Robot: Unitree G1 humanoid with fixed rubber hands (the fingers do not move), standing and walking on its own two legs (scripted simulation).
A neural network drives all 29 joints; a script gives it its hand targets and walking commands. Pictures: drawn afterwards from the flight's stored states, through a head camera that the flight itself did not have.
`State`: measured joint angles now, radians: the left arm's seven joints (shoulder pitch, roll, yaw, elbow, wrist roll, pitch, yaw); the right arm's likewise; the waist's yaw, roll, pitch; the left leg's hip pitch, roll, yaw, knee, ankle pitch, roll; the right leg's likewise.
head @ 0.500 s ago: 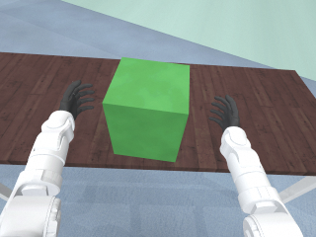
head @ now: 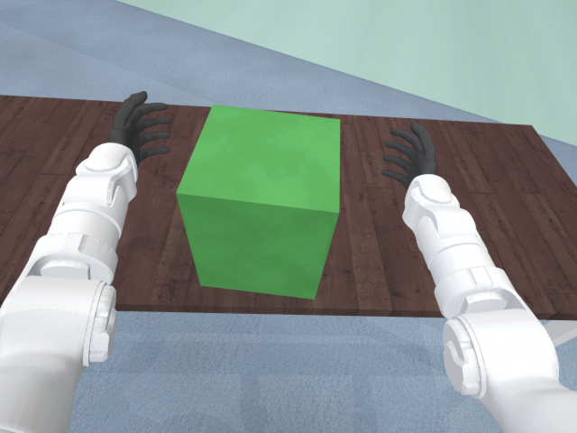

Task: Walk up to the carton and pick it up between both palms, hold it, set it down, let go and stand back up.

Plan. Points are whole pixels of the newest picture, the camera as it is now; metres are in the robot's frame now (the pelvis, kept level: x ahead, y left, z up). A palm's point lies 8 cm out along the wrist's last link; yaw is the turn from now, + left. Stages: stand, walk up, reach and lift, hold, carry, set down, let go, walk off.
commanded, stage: reach and lift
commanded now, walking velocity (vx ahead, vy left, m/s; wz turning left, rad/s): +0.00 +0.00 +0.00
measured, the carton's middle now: (266, 207) +0.47 +0.03 +0.01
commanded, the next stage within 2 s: none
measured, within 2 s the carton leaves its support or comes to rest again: neither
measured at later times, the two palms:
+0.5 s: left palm (134, 125) +0.48 +0.21 +0.16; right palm (421, 154) +0.45 -0.19 +0.15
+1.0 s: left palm (153, 186) +0.47 +0.21 +0.05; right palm (394, 205) +0.44 -0.18 +0.05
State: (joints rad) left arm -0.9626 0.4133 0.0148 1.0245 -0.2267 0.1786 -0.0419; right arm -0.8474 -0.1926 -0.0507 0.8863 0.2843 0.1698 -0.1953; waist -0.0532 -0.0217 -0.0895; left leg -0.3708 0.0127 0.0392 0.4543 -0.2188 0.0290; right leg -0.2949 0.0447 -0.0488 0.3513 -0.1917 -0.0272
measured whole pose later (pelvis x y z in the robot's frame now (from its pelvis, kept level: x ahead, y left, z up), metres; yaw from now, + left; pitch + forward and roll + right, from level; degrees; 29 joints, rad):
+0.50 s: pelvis -0.01 -0.01 +0.00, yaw +1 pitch +14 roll -1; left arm -1.25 0.47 -0.12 1.44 -0.31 0.02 -0.05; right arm -1.11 -0.18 -0.08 1.17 0.26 0.12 -0.19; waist -0.11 -0.02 -0.17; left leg -0.52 0.01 0.01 0.46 -0.19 0.01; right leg -0.45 0.04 -0.08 0.38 -0.18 -0.04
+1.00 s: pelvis -0.02 -0.01 -0.03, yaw +2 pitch +25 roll -1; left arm -1.19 0.41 -0.12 1.59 -0.31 -0.28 -0.04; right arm -1.01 -0.11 -0.12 1.24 0.20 -0.12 -0.15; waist -0.13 -0.04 -0.25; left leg -0.83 0.00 -0.01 0.61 -0.22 0.01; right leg -0.77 0.03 -0.10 0.57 -0.24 -0.05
